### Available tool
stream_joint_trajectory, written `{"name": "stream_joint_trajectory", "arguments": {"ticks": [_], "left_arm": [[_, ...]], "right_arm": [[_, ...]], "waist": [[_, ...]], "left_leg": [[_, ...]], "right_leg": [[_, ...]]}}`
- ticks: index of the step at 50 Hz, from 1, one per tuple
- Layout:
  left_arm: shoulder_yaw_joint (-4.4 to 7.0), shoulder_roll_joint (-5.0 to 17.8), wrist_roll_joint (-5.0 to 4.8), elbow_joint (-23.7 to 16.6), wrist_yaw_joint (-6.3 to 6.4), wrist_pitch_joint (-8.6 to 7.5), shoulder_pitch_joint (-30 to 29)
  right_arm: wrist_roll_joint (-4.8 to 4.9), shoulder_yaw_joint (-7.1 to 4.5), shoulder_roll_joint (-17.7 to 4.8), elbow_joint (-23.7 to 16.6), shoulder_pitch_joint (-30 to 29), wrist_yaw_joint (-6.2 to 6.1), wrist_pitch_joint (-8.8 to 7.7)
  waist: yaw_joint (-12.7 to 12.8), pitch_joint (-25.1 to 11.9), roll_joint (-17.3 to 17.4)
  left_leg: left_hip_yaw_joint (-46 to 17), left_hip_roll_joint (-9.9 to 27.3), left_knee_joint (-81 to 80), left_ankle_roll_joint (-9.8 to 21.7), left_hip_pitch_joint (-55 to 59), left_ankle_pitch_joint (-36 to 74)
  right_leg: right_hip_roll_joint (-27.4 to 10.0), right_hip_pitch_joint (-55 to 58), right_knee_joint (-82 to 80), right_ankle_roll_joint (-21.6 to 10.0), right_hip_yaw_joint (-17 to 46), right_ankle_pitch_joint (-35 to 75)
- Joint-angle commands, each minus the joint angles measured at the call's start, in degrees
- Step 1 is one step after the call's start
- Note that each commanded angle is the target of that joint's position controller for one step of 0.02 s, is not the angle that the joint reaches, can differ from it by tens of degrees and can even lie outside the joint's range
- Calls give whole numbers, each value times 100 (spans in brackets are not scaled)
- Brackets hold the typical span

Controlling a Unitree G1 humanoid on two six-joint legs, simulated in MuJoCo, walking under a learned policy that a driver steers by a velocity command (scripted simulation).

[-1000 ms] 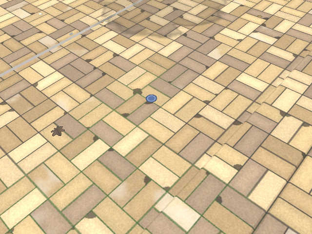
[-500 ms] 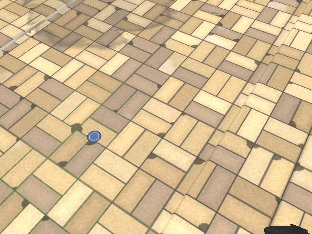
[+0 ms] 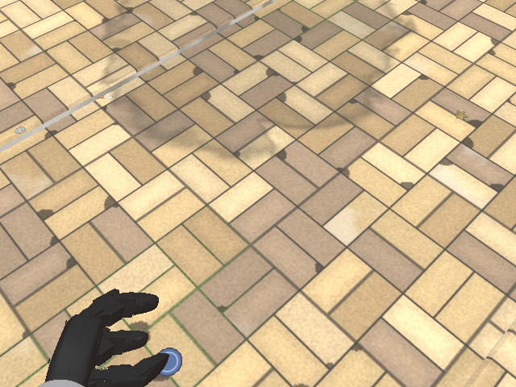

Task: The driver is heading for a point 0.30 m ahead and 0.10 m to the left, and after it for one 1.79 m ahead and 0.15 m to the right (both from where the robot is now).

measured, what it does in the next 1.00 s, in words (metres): walks ahead, turning right: left foot, then right foot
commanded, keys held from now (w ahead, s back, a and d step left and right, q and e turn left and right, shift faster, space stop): w+q+shift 0.14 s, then w+e+shift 0.86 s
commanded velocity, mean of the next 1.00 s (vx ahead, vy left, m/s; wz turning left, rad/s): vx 1.00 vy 0.00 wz -0.27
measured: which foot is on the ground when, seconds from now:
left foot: up 0.00-0.36, down 0.38-0.78, up 0.80-1.00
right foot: down 0.00-0.36, up 0.38-0.78, down 0.80-1.00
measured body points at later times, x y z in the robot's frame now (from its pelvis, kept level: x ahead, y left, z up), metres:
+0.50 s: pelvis +0.47 +0.04 -0.01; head +0.48 +0.05 +0.44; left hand +0.40 +0.29 -0.15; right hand +0.66 -0.18 -0.11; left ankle +0.46 +0.12 -0.74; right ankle +0.36 -0.12 -0.63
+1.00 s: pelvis +0.93 -0.03 -0.01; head +0.95 -0.03 +0.44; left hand +1.02 +0.26 -0.13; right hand +1.08 -0.30 -0.08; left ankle +1.05 +0.15 -0.65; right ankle +0.91 -0.03 -0.74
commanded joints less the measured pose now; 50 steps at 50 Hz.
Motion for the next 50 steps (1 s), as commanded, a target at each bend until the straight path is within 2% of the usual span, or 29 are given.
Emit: {"name": "stream_joint_trajectory", "arguments": {"ticks": [1,3,4,5,8,10,14,15,17,18,19,20,21,23,24,25,26,30,33,35,37,39,40,41,42,43,44,47,50], "left_arm": [[736,1505,37,231,78,39,2286],[618,901,54,420,107,54,1972],[600,877,33,632,172,25,2116],[582,816,11,838,168,-21,2261],[476,398,-183,1170,49,-202,2352],[473,504,-188,1201,-12,-292,2159],[568,1085,-331,1556,-121,-281,2483],[599,1298,-334,1641,-110,-227,2557],[660,1664,-337,1716,-71,-106,2595],[648,1710,-333,1689,-58,-62,2561],[469,862,-233,1593,-83,-11,2970],[404,548,-527,1539,61,51,3727],[508,1099,-417,1384,111,77,2800],[520,968,-335,1430,-42,153,2358],[503,823,-252,1524,-104,245,2670],[502,707,-209,1655,-145,372,2756],[485,518,-190,1552,-194,464,2672],[408,224,-202,896,-360,519,1398],[345,223,-241,658,-503,485,857],[389,360,-211,701,-533,475,1007],[524,726,-250,974,-475,489,2082],[823,1266,-231,1545,-301,549,4051],[985,1582,-389,1503,-175,653,3544],[1067,2373,-171,1192,-172,689,2967],[1093,2145,-211,983,-118,692,2864],[1011,1758,-210,1093,-42,643,2799],[942,1517,-233,1191,-21,571,2657],[797,1228,-296,1093,6,337,2288],[823,1281,-322,1052,-34,212,2438]], "right_arm": [[66,100,-408,-788,-286,-56,-30],[-179,29,-532,-747,-1259,28,83],[-325,13,-431,-893,-1592,111,138],[-352,35,-276,-1019,-1754,197,208],[-313,236,265,-1469,-2270,393,284],[-361,336,335,-1502,-2212,459,215],[-446,438,-16,-1567,-2786,438,61],[-474,427,-111,-1488,-2596,402,43],[-587,306,-426,-987,-1231,256,4],[-671,193,-695,-688,-301,135,0],[-745,81,-1249,-642,66,2,-17],[-718,17,-1464,-856,232,-78,-18],[-485,15,-1087,-783,-81,-112,-16],[-450,173,-464,-640,-873,-105,-124],[-420,200,-374,-649,-969,-115,-169],[-375,270,-76,-571,-921,-89,-222],[-289,264,-70,-502,-956,-70,-288],[-226,279,106,-323,-1179,-54,-471],[-196,244,-48,-251,-1182,-99,-521],[-174,179,-398,-233,-990,-150,-513],[-249,50,-859,-364,-1063,-235,-307],[-329,4,-958,-492,-1319,-220,-85],[-333,115,-369,-507,-1408,-100,-119],[-266,311,49,-1240,-588,-37,-256],[-363,347,-248,-1325,-1102,-76,-396],[-353,346,-381,-1328,-1415,-81,-456],[-409,378,-294,-1361,-1580,-91,-427],[-582,469,-153,-1324,-1463,-66,-34],[-518,554,2,-1755,-2397,13,38]], "waist": [[1346,-2521,-1884],[1435,-1010,-699],[1376,-647,-681],[1269,-416,-788],[1006,-215,-907],[791,-50,-875],[721,581,-481],[568,485,-509],[-129,-453,-343],[-606,-839,-329],[-302,-1451,792],[-54,-2543,1131],[-206,-1925,220],[352,-427,14],[618,-431,387],[758,-225,205],[920,-123,268],[1136,500,210],[1140,567,-154],[1267,254,-138],[1862,-509,209],[2717,-1406,-9],[2312,-773,-1417],[1179,-1752,-2427],[1525,-1905,-1080],[1345,-904,-280],[1038,-425,155],[563,12,135],[789,336,-13]], "left_leg": [[778,494,3066,-26,-3951,380],[1024,821,2474,-142,-4091,868],[1083,927,2251,-170,-4166,868],[1169,1025,2096,-189,-4122,896],[1265,1170,1465,-161,-3988,1620],[1151,1065,626,-213,-3547,2478],[1952,616,-1273,-166,-1860,3320],[1956,613,-1373,-96,-1494,3198],[1938,391,-1390,90,104,2694],[1579,725,-1445,163,1406,2253],[-16,2293,-1418,205,2342,1352],[-2117,3683,-1756,788,3080,1529],[-1731,3210,-2391,658,2435,651],[-381,2447,-3006,307,770,1248],[-67,2497,-3056,366,270,1755],[352,2354,-3195,260,-178,2094],[537,2423,-3428,296,-382,1802],[2098,2049,-4023,38,-826,2847],[3076,1699,-4297,-148,-995,3817],[3229,1805,-3761,-228,-479,6202],[3225,1941,-1998,-308,33,8326],[3021,1916,1362,-357,-851,7398],[2930,700,3900,-580,-2347,1566],[1916,214,5480,-846,-4533,-382],[1146,533,5240,-718,-5012,142],[1108,838,4529,-687,-5013,476],[1121,1116,3803,-716,-4605,621],[1222,1447,2682,-963,-3566,528],[1606,1449,1151,-1117,-3411,1363]], "right_leg": [[-2389,5338,-1358,-634,3788,-4654],[-1956,4002,-1487,-471,2335,-2580],[-1769,3671,-1566,-430,1762,-1801],[-1611,3374,-1730,-408,1315,-1462],[-1400,2771,-2191,-435,588,-750],[-1263,2195,-2456,-570,276,-414],[-1157,1498,-3079,-813,-214,1118],[-1214,1707,-2746,-843,-207,1971],[-1047,1985,-725,-761,-407,3865],[-793,1135,900,-670,-418,3138],[-92,95,3322,-599,-511,-2204],[286,-857,5219,-561,216,-3294],[-117,-1551,5021,-579,268,-2522],[-513,-1384,4297,-518,132,-1902],[-614,-999,4213,-454,168,-1839],[-713,-769,4186,-417,156,-1858],[-762,-839,4092,-372,141,-1889],[-959,-1353,3165,-405,-83,-796],[-632,-345,1551,-681,-798,295],[-125,433,1173,-864,-1234,506],[376,1516,1238,-1015,-1389,-325],[609,3800,966,-1326,-943,-1269],[146,4055,361,-1533,155,-1651],[-1288,5474,-632,-2783,3723,-1693],[-1530,5392,-1702,-2793,4737,-2945],[-1431,4322,-1962,-2420,4388,-3088],[-1170,3345,-1910,-2140,3782,-2613],[-427,1508,-1987,-1954,2443,-1484],[-29,910,-2301,-1885,1959,-871]]}}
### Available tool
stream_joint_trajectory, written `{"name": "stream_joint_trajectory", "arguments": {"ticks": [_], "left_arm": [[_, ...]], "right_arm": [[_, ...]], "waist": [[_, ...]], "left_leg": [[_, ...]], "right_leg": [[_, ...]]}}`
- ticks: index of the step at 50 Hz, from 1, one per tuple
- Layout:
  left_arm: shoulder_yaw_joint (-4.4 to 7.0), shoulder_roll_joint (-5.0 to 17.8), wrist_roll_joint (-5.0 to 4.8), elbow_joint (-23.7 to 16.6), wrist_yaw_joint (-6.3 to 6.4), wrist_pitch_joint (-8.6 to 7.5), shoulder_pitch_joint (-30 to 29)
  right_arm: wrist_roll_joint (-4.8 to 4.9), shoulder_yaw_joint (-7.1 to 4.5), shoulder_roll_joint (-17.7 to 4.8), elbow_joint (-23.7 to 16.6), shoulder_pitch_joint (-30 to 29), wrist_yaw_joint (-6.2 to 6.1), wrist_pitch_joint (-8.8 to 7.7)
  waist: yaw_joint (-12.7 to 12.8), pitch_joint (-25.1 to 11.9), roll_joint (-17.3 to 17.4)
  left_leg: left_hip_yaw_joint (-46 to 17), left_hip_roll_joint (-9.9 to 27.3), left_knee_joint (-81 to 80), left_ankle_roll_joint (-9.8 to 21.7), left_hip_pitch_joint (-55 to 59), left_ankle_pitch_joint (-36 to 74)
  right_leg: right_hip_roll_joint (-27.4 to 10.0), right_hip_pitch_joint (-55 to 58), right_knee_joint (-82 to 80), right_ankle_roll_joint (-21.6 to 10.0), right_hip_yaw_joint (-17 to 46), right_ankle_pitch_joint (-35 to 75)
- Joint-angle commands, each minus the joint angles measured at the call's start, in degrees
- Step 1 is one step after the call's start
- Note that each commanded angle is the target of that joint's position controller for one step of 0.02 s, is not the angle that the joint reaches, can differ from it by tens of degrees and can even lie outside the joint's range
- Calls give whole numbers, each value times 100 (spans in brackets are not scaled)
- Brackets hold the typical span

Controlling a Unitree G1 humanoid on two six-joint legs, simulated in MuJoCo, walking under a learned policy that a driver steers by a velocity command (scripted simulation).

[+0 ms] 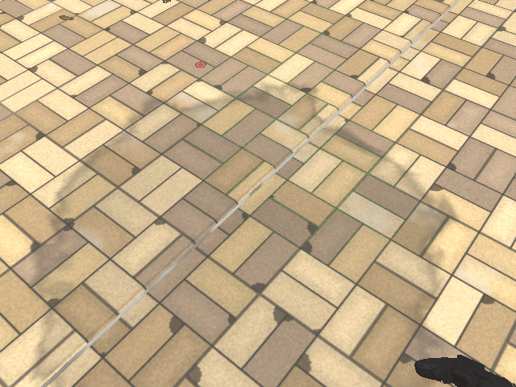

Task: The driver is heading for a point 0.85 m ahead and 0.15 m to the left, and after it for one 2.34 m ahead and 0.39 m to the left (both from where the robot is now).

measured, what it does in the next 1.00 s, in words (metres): walks ahead, turning left: left foot, then right foot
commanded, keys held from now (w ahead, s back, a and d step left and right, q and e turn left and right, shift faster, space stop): w+e+shift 0.04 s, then w+shift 0.02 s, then w+q+shift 0.36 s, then q+shift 0.46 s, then e+shift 0.12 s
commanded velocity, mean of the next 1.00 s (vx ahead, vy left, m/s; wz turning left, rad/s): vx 0.64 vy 0.00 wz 0.39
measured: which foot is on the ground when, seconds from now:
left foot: up 0.00-0.22, down 0.24-0.62, up 0.64-0.96, down 0.98-1.00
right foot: down 0.00-0.26, up 0.28-0.62, down 0.64-1.00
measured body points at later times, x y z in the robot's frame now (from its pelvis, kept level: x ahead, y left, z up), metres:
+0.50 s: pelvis +0.48 +0.06 +0.01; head +0.50 +0.05 +0.46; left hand +0.72 +0.28 -0.05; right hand +0.39 -0.22 -0.11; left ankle +0.42 +0.13 -0.73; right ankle +0.62 -0.09 -0.68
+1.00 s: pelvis +0.75 +0.06 +0.01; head +0.78 +0.10 +0.45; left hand +0.71 +0.38 -0.11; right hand +1.07 -0.09 -0.05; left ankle +0.77 +0.21 -0.71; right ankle +0.80 -0.07 -0.73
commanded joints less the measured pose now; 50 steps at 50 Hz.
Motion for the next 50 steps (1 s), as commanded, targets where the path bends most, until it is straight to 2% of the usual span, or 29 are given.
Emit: {"name": "stream_joint_trajectory", "arguments": {"ticks": [1,5,8,10,12,13,14,15,16,17,18,21,23,25,27,28,30,31,32,33,34,35,36,37,39,41,44,49,50], "left_arm": [[249,943,-31,-514,8,-225,-244],[236,767,-129,-327,-32,-296,263],[222,904,-38,-194,18,-392,318],[285,1239,135,-153,101,-379,204],[262,1160,354,-224,165,-254,-415],[88,473,135,-481,111,-282,23],[-55,280,132,-577,-8,-427,168],[-99,449,189,-682,36,-452,-423],[-128,579,267,-795,10,-497,-979],[-155,565,326,-948,-19,-501,-1344],[-199,466,411,-1131,-43,-445,-1497],[-360,288,470,-1405,-105,-266,-1656],[-478,207,330,-1726,-160,-311,-2304],[-565,-15,208,-1834,-183,-344,-2582],[-515,84,171,-1839,-108,-328,-2586],[-321,326,-28,-2002,15,-530,-2824],[-144,598,-79,-1985,172,-605,-2493],[-59,715,17,-1787,226,-604,-1600],[-3,954,113,-1573,282,-518,-535],[-73,932,258,-1625,193,-410,-370],[31,894,47,-1613,127,-299,-699],[-47,380,27,-1813,173,-212,-1211],[-102,188,4,-1757,206,-135,-1586],[-122,123,33,-1736,219,-106,-1823],[-37,206,73,-1564,214,-130,-2196],[72,384,77,-1392,213,-185,-2293],[181,596,-11,-1309,228,-150,-2621],[201,816,-321,-874,29,-154,-2105],[116,630,-310,-768,-27,-156,-1917]], "right_arm": [[66,-145,-663,-480,-380,50,73],[188,-82,-489,-593,-784,122,-19],[217,-197,-719,-587,-805,77,-46],[275,-394,-1128,-296,243,2,-51],[351,-624,-1525,423,2680,-162,11],[178,-812,-2099,533,3222,-186,15],[246,-814,-1888,644,2851,-40,81],[263,-771,-1507,494,2097,34,61],[321,-728,-1208,534,1982,73,49],[310,-674,-1015,668,2081,68,46],[315,-605,-858,828,2165,31,32],[373,-655,-1097,968,2241,-9,-69],[356,-712,-1224,898,2103,-32,-76],[406,-797,-1318,937,2168,16,-39],[484,-850,-1340,1032,2529,57,22],[880,-795,-1040,883,2710,-105,-8],[796,-853,-1319,793,2293,-204,42],[713,-854,-1269,614,1976,-219,82],[515,-708,-702,376,2036,-225,125],[549,-512,-162,417,3456,-193,158],[648,-525,-714,375,3650,-183,267],[679,-635,-993,266,2954,-238,361],[651,-731,-1171,132,2434,-301,441],[594,-798,-1195,66,2229,-340,515],[598,-742,-770,-165,2054,-309,618],[568,-696,-569,-380,1690,-282,623],[544,-703,-638,-357,1634,-114,627],[409,-685,-774,-592,1020,35,606],[353,-706,-852,-513,1065,13,556]], "waist": [[-185,485,184],[306,181,-71],[322,40,-194],[-269,-600,-564],[-1591,-1444,-535],[-1291,-2055,1061],[-859,-2063,1883],[-753,-1129,894],[-755,-761,38],[-666,-386,-276],[-450,-90,-262],[-155,262,133],[-179,597,99],[-349,395,223],[-532,-2,247],[-618,-207,-62],[-158,-532,305],[313,-1119,468],[536,-2086,-49],[-59,-3249,-1651],[-157,-3521,-1769],[-68,-2609,-1174],[-154,-1676,-705],[-293,-1173,-492],[-568,-515,-666],[-542,-471,-677],[-636,-845,-649],[-534,-699,-364],[-532,-802,-36]], "left_leg": [[509,-95,-1433,-139,335,1111],[840,-407,-3093,197,790,2939],[1025,-671,-3744,614,1042,2731],[1057,-1057,-3652,837,1755,1671],[889,-862,-3470,1115,3877,691],[-1733,473,-3381,2020,5630,-810],[-4687,953,-4881,2449,6027,-1278],[-4283,899,-5038,2459,5377,-1611],[-3583,717,-5074,2320,4594,-1255],[-3064,455,-5184,2150,3888,-804],[-2717,188,-5290,2044,3290,-475],[-2246,-122,-5627,2111,2364,-86],[-1738,-384,-5763,1993,1543,1884],[-1179,-733,-5498,1533,1143,3499],[-1183,-873,-4971,1149,1599,4070],[-1711,-846,-4691,996,1739,2968],[-1732,-986,-3834,690,2156,3310],[-1551,-1241,-2664,406,1903,3219],[-1039,-1539,-773,113,1149,654],[-911,-1869,1062,-24,102,-2967],[-604,-1056,1938,-101,-152,-2129],[-263,-791,1898,-171,-502,-1630],[66,-630,1765,-246,-644,-1222],[122,-492,1730,-309,-503,-1078],[197,-189,891,-267,-55,-963],[312,-114,-17,-231,163,-525],[466,-123,-1303,3,1091,712],[551,-642,-3357,443,2015,986],[599,-771,-3971,596,2765,1632]], "right_leg": [[-1237,-1130,-1676,-703,1826,1030],[-1353,-111,-1715,-280,1484,2720],[-1641,1082,-1506,6,1143,4415],[-1894,1893,-292,211,935,6512],[-1728,1042,2649,335,444,6404],[-904,-1156,5484,722,44,2928],[-290,-2801,6063,803,173,-1004],[-901,-3429,6036,699,444,-482],[-1182,-3282,5601,721,459,-171],[-1333,-3099,5103,755,378,-136],[-1423,-2953,4737,867,346,-204],[-1691,-2857,3624,1148,158,-539],[-1569,-2259,2338,1336,-239,192],[-1228,-1118,1314,1339,-549,1449],[-964,-618,863,1271,-493,2101],[-816,-215,164,1272,116,2093],[-885,371,-383,1214,120,2446],[-1254,1425,-263,1073,268,2970],[-2542,2859,541,657,1090,4605],[-4435,4080,917,-391,3102,6508],[-4556,3718,505,-651,3751,4402],[-3931,2917,159,-468,2833,3362],[-3556,1963,-84,-284,1979,3306],[-3305,1184,-299,-230,1488,3463],[-3069,-42,-783,-108,668,3260],[-3058,-308,-998,-162,163,3455],[-3001,-387,-986,-54,-569,3130],[-2939,-235,-323,122,-520,2707],[-2643,-431,75,376,-624,2218]]}}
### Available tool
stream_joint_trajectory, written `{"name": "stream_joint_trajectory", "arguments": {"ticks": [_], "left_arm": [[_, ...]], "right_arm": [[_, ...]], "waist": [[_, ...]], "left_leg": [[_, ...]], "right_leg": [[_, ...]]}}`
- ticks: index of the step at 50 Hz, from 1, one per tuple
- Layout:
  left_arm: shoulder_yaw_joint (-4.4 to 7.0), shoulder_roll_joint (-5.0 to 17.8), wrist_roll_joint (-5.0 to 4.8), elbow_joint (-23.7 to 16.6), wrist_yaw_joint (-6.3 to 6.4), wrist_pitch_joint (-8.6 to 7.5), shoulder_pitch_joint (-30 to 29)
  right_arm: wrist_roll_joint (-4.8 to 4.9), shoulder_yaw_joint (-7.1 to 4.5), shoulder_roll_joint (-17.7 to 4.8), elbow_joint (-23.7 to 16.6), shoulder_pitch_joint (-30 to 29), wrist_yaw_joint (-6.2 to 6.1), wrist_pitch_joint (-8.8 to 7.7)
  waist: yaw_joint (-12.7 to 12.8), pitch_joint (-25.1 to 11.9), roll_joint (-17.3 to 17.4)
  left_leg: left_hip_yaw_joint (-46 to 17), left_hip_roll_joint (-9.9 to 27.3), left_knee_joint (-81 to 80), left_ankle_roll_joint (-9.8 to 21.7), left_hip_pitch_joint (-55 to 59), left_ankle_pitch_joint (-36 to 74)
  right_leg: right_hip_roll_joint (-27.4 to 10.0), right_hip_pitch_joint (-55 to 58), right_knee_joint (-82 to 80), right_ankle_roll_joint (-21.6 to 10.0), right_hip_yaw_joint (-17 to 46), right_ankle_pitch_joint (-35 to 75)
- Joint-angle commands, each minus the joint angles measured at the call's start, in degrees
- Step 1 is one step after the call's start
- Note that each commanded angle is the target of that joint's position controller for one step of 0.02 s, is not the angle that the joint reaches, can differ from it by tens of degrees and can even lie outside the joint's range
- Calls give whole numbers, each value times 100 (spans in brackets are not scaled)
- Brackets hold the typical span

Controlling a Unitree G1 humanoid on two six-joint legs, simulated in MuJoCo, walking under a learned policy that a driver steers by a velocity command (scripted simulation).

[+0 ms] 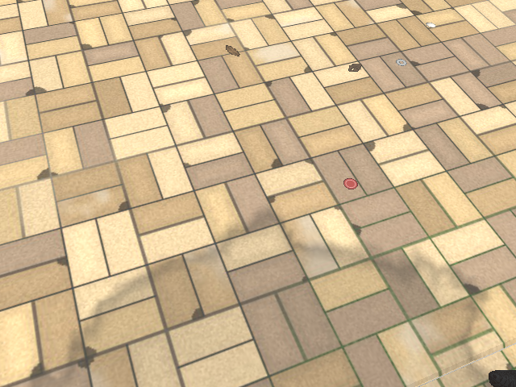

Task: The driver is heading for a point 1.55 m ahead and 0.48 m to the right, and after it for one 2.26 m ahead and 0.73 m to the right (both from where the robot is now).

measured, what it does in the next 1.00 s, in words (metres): walks ahead, turning right: right foot, then left foot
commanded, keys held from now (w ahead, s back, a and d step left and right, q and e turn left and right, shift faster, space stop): e+shift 0.58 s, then w+e+shift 0.04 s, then w+shift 0.04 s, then w+q+shift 0.34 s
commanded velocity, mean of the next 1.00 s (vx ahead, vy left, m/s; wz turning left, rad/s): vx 0.25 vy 0.00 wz -0.36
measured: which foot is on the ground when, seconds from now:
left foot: down 0.00-0.34, up 0.36-0.76, down 0.78-1.00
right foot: down 0.00-0.02, up 0.04-0.34, down 0.36-0.94, up 0.96-1.00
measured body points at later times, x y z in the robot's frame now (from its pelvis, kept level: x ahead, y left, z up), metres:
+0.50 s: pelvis +0.04 -0.05 -0.01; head +0.06 -0.10 +0.44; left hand +0.20 +0.20 -0.10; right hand +0.15 -0.37 -0.11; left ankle +0.08 +0.11 -0.64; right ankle +0.02 -0.13 -0.74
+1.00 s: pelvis +0.17 -0.06 +0.00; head +0.19 -0.04 +0.45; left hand +0.43 +0.10 -0.10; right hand +0.12 -0.35 -0.10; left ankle +0.19 +0.04 -0.73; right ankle +0.03 -0.13 -0.70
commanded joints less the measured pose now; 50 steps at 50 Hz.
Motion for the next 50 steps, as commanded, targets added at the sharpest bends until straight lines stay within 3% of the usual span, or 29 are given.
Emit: {"name": "stream_joint_trajectory", "arguments": {"ticks": [1,2,3,4,5,6,7,10,13,16,17,18,19,20,21,23,24,26,29,32,34,40,41,43,45,47,48,49,50], "left_arm": [[-110,203,52,-143,-212,-147,192],[-278,-13,272,-184,-333,-158,327],[-245,120,131,-201,-354,-64,201],[-95,602,-35,-258,-282,52,-273],[4,768,-121,-357,-211,152,-399],[59,778,-93,-197,-146,252,-214],[68,664,-32,-108,-75,356,208],[26,295,22,14,45,575,679],[-103,55,104,-299,-68,575,394],[-52,201,122,-319,-215,526,840],[9,286,175,-181,-230,519,1155],[105,630,250,-204,-186,457,1226],[209,1357,349,-500,-122,304,1005],[260,1564,547,-624,-221,120,1079],[267,1432,536,-635,-237,10,851],[190,934,140,-664,-39,60,332],[147,763,55,-739,57,121,219],[136,621,79,-897,179,205,265],[199,665,63,-1016,291,283,448],[222,725,-20,-1108,290,291,508],[186,700,40,-1086,249,252,525],[29,644,163,-1047,-11,4,543],[76,816,490,-991,-163,98,753],[58,722,459,-1043,-197,116,464],[28,636,389,-1096,-98,71,285],[-65,396,408,-1264,9,6,-181],[-149,201,474,-1513,25,-32,-822],[-252,-128,443,-1770,-35,-93,-929],[-280,-66,462,-1667,-91,-131,-781]], "right_arm": [[-147,-99,-500,-114,601,-31,-85],[-245,-107,-698,-143,810,-137,-24],[-303,-53,-447,-34,858,-157,-39],[-326,-97,-627,-140,714,-146,-72],[-255,-185,-897,-52,520,-182,-118],[-210,-123,-742,-107,168,-230,-140],[-209,-131,-739,-86,-163,-275,-127],[-286,1,-190,-171,-696,-353,-77],[-206,-60,-211,-88,-780,-404,-58],[-75,-123,-264,39,-778,-457,-6],[39,-103,-68,118,-704,-452,14],[-21,-106,85,209,-342,-431,72],[-157,-44,261,-143,-583,-411,96],[-101,-36,133,-289,-988,-415,60],[30,-86,-30,-273,-1143,-428,30],[-41,-182,-223,-65,-1063,-481,-28],[-67,-211,-246,-38,-977,-468,-41],[-72,-187,-76,26,-842,-409,-78],[-62,-125,95,76,-810,-365,-173],[28,-150,-39,146,-680,-206,-332],[60,-139,-76,166,-703,-109,-451],[116,-21,-113,104,-588,46,-733],[-345,9,-119,234,-349,170,-462],[-239,2,-167,254,-15,249,-325],[-163,-25,-196,411,467,245,-352],[-147,-171,-512,806,1753,170,-421],[-190,-243,-825,984,2832,119,-457],[-214,-228,-1016,870,2611,92,-474],[-280,-260,-970,650,1935,46,-465]], "waist": [[-315,-1315,756],[-384,-2005,1341],[-604,-2443,1416],[-834,-1908,859],[-758,-1497,1039],[-600,-1178,851],[-305,-1146,1114],[-44,-1025,1107],[-127,-1115,1057],[55,-1222,958],[127,-1031,526],[-1,-467,-627],[-256,-36,-2238],[70,-785,-1799],[-23,-606,-1335],[-283,-507,-816],[-362,-665,-886],[-341,-1015,-697],[-259,-1174,-425],[-193,-1101,-765],[-68,-884,-1037],[179,-279,-1053],[127,-376,-1074],[-125,-200,-931],[-409,-240,-185],[-1022,-705,870],[-1619,-879,1610],[-1347,-663,1900],[-1060,-458,1157]], "left_leg": [[-412,209,-1306,410,3000,3080],[-1520,1459,-1017,936,4310,4586],[-1911,1991,-1118,1517,4132,3869],[-1829,1966,-1450,1673,3364,3221],[-1671,1896,-1506,1706,2844,2959],[-1055,1564,-1573,1498,2527,2940],[-730,1460,-1668,1432,2115,2529],[138,1165,-1701,1304,1464,1983],[337,1325,-1385,1237,1582,1783],[448,1472,-777,1055,1572,1573],[693,1180,-36,785,1289,958],[1006,686,1227,341,146,-621],[635,-370,3053,-234,-1544,-2559],[-385,-534,3854,-289,-1573,-2682],[-588,-463,4023,-248,-1734,-2175],[-684,-228,3577,-293,-1741,-1127],[-703,-227,3433,-335,-1475,-858],[-670,-390,3351,-406,-1302,-479],[-765,-549,2652,-504,-1379,-301],[-679,-496,1281,-540,-1171,57],[-528,-369,655,-533,-1004,131],[-5,-40,77,-57,-449,72],[309,-252,-67,11,-99,-311],[523,-344,-397,226,418,-296],[661,-551,-758,466,1289,220],[-503,-127,-1082,994,2931,-197],[-2200,785,-1894,1382,3842,-918],[-4145,1220,-2638,1827,4371,-753],[-4509,1510,-2603,2104,4027,-1058]], "right_leg": [[-480,-723,494,-436,633,1141],[-232,-1544,1309,-31,635,-1324],[-169,-1933,2102,109,1114,-2492],[-76,-2073,2960,172,1192,-2567],[-75,-2241,3492,218,1192,-2260],[-109,-2199,3715,294,1263,-2006],[-59,-2013,3916,411,1128,-1597],[-17,-1549,3897,619,818,-1009],[-276,-1092,2597,496,847,-676],[-103,-357,1389,221,474,-165],[86,-44,678,1,563,9],[-252,277,229,-334,1535,2088],[-1492,273,-220,-1307,4247,4024],[-1899,260,-782,-2018,4861,3719],[-1610,326,-803,-1856,4449,2848],[-1019,333,-523,-1276,3604,2253],[-856,247,-460,-1168,3413,2203],[-677,471,-374,-1148,3286,2383],[-578,855,-309,-1179,3415,2433],[-467,681,-1007,-1224,3820,-1499],[-599,559,-1132,-1253,3824,-1873],[-912,69,-1346,-1306,3498,-2146],[-555,21,-1532,-1185,3205,-2412],[-553,-119,-1499,-1075,2788,-2232],[-386,-311,-1159,-876,2171,-1865],[110,-1206,731,-437,1096,-133],[480,-2402,2409,-192,875,-478],[1047,-3802,3234,-18,1178,-1401],[618,-4171,3762,17,1509,-1126]]}}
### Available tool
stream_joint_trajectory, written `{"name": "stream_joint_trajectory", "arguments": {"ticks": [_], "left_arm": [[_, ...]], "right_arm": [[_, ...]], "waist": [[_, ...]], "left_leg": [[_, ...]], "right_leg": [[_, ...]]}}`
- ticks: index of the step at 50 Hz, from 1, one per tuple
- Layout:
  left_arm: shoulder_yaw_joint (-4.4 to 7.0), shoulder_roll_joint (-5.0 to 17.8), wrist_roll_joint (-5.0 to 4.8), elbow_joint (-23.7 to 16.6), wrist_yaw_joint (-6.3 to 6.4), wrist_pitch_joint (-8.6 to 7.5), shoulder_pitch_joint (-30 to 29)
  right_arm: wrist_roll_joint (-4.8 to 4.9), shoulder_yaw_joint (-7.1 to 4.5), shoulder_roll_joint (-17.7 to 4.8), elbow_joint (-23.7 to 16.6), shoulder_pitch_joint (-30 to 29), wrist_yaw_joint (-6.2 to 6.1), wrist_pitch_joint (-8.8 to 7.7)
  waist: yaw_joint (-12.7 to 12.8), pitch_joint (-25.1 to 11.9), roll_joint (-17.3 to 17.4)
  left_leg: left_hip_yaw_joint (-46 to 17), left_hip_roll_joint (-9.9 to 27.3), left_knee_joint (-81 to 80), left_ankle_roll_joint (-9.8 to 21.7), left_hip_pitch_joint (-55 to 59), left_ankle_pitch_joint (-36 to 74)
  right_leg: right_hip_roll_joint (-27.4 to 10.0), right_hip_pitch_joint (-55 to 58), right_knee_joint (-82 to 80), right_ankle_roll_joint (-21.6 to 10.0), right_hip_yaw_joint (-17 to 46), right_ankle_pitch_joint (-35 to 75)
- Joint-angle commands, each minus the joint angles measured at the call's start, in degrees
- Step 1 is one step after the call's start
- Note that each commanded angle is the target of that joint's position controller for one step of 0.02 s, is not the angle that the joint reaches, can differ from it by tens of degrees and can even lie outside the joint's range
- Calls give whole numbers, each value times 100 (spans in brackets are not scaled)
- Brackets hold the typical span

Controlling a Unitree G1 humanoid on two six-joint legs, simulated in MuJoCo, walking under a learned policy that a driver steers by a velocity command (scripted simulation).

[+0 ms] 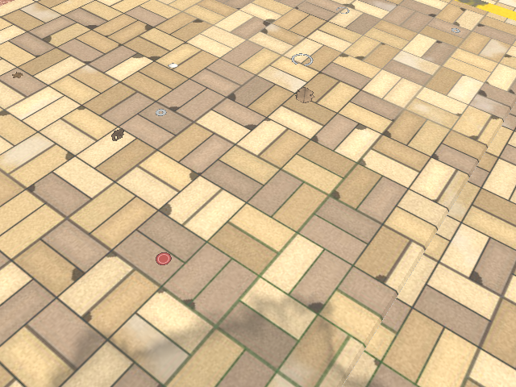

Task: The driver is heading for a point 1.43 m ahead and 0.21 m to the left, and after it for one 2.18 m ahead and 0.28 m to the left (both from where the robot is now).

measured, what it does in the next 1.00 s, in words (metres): walks ahead: right foot, then left foot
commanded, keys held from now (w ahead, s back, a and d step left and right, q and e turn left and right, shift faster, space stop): w+q+shift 0.38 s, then w+shift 0.08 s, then w+e+shift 0.54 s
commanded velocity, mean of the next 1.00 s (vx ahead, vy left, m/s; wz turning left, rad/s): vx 0.96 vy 0.00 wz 0.17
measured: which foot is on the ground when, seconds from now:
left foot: down 0.00-0.24, up 0.26-0.62, down 0.64-1.00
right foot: up 0.00-0.20, down 0.22-0.64, up 0.66-1.00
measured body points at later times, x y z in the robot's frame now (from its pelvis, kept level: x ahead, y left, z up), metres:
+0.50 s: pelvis +0.26 +0.03 +0.01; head +0.28 +0.03 +0.46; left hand +0.15 +0.30 -0.11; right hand +0.60 -0.09 -0.03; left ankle +0.29 +0.16 -0.61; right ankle +0.19 -0.12 -0.73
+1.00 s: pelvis +0.63 +0.22 +0.01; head +0.66 +0.23 +0.46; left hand +0.79 +0.50 -0.08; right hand +0.63 -0.06 -0.11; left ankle +0.42 +0.22 -0.70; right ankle +0.85 +0.18 -0.65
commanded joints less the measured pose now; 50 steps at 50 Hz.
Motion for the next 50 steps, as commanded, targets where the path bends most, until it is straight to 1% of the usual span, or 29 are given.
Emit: {"name": "stream_joint_trajectory", "arguments": {"ticks": [1,4,8,10,11,12,13,14,15,16,18,20,23,26,28,29,30,31,32,33,34,35,36,37,39,42,46,48,50], "left_arm": [[2,398,28,-917,-93,-301,-1256],[-11,502,-33,-863,-190,-183,-1199],[-147,284,-223,-925,-132,36,-1188],[-30,515,-313,-663,71,52,-296],[74,696,-310,-394,195,39,585],[232,994,-186,-84,287,-35,1679],[242,1066,36,10,275,-100,2169],[192,1122,188,-255,242,-53,1021],[179,840,125,-431,245,-62,366],[86,568,72,-365,208,-99,244],[15,387,67,-87,180,-230,405],[22,419,27,81,157,-368,516],[62,556,82,263,134,-525,524],[58,562,19,587,70,-521,991],[104,805,-53,814,61,-458,1187],[157,1040,-83,933,69,-436,1312],[215,1308,-94,987,56,-407,1290],[299,1588,-144,944,31,-367,966],[335,1527,-189,801,11,-343,453],[72,254,-149,499,-96,-345,749],[37,267,-237,97,-116,-406,509],[126,513,-280,52,-92,-380,298],[79,408,-217,119,-119,-359,394],[69,368,-180,295,-182,-282,546],[61,187,-151,496,-291,-73,894],[58,75,-175,344,-375,113,273],[-41,6,-229,51,-448,82,-644],[-121,-9,-202,-74,-511,51,-943],[-112,159,-191,-106,-517,72,-884]], "right_arm": [[-38,-349,-1173,-237,607,-134,-35],[31,-271,-1005,-208,231,-224,-65],[13,-371,-1174,-190,-198,-197,-63],[33,-394,-1186,-205,-484,-130,-107],[67,-380,-1156,-247,-689,-84,-137],[97,-326,-980,-303,-834,-59,-186],[105,-94,-178,-520,-712,-155,-176],[354,89,67,-764,-327,-267,-45],[133,42,-334,-754,-791,-272,119],[-26,-20,-517,-839,-1240,-162,199],[-22,18,-437,-1041,-1313,130,305],[37,47,-462,-1232,-1358,296,369],[6,73,-576,-1438,-1652,323,402],[-74,208,-471,-1626,-2281,354,352],[-87,277,-366,-1606,-2376,357,286],[-110,264,-398,-1486,-2062,302,272],[-111,183,-557,-1300,-1319,196,260],[-97,40,-787,-979,69,62,238],[-136,-139,-1158,-587,1312,-66,174],[-233,-253,-1677,-394,1241,-123,7],[-195,-267,-1887,-624,1067,-171,-82],[-181,-230,-1484,-518,639,-184,-113],[-131,-129,-1103,-467,304,-150,-161],[-119,-69,-839,-457,10,-111,-211],[-26,10,-565,-321,-7,-147,-322],[90,23,-482,-8,294,-126,-508],[69,112,-300,262,652,-165,-550],[83,112,-493,321,679,-253,-513],[74,55,-873,372,778,-405,-491]], "waist": [[-282,221,736],[57,196,1047],[320,322,1321],[766,21,1230],[1234,-289,893],[1711,-816,301],[1553,-1156,-957],[808,-886,-1388],[690,-98,-378],[685,449,142],[436,578,-136],[254,509,-282],[48,804,-44],[257,1102,313],[284,978,174],[118,684,-157],[-274,182,-406],[-1028,-440,-559],[-1757,-905,-330],[-893,-1312,1484],[-754,-1679,1763],[-437,-842,1065],[-85,-85,849],[176,286,696],[463,513,713],[459,953,678],[347,1077,783],[402,1101,672],[588,786,912]], "left_leg": [[-3836,1954,-1681,541,2444,297],[-2421,1135,-1649,141,1313,920],[-2088,695,-1596,-89,122,1675],[-2228,753,-994,-214,-374,2945],[-1982,491,-18,-350,-709,3396],[-1503,38,1785,-527,-1461,2938],[-1130,-348,3663,-676,-2750,-774],[-591,-150,4486,-910,-3556,-315],[-249,362,4897,-1036,-3627,349],[-133,535,5040,-1113,-3670,614],[-360,880,5358,-1177,-3676,966],[-396,806,5427,-1193,-3532,1314],[-429,615,4927,-1114,-3519,1621],[179,432,3085,-904,-2882,1727],[860,186,1956,-685,-1735,1296],[1058,-22,1799,-624,-1066,982],[960,-185,1708,-576,-181,694],[651,-197,1240,-553,1268,707],[-59,294,618,-549,2983,818],[-1812,1823,185,-868,4365,-725],[-3944,2566,-1115,-988,3663,-895],[-3511,2512,-1312,-935,2833,-669],[-2890,2392,-1413,-817,1921,-318],[-2242,2104,-1596,-856,1264,25],[-1319,1842,-2046,-1013,644,523],[-151,1651,-2384,-1325,761,2344],[1352,1096,-2374,-1603,1110,5093],[1702,1085,-2313,-1722,1300,6324],[1745,1360,-1743,-1769,1773,8628]], "right_leg": [[-69,-3424,1794,200,192,131],[-123,-2154,814,473,-103,138],[146,-320,-979,626,-352,550],[202,1217,-1364,489,-485,1131],[240,2270,-1792,420,-703,1243],[-123,3662,-1660,351,-487,1014],[-1561,4694,-1767,281,1146,-618],[-2699,3876,-2992,-157,3278,-1873],[-2656,2714,-3467,-427,3155,-2100],[-2259,2101,-3433,-385,2213,-1162],[-1938,1577,-3425,-298,1068,-235],[-1704,1231,-3754,-231,419,-19],[-1540,1027,-4270,-365,-415,633],[-1359,1067,-4810,-587,-1076,1557],[-1312,1252,-4657,-707,-1415,4122],[-1387,1494,-4110,-761,-1353,6148],[-1541,1620,-3078,-739,-1249,7590],[-1573,1248,-1618,-685,-1078,7842],[-1187,-39,466,-578,-951,6325],[-268,-2004,2607,-582,-480,-533],[112,-2638,3504,-707,485,-413],[-134,-2865,3596,-748,457,548],[-411,-2791,3427,-694,161,932],[-581,-2500,3171,-580,98,1097],[-736,-2147,3027,-397,76,1269],[-771,-2718,2801,-300,-72,1796],[-340,-2604,1511,-453,-941,2687],[-80,-2091,377,-636,-1402,2806],[285,-1328,-184,-839,-1726,2821]]}}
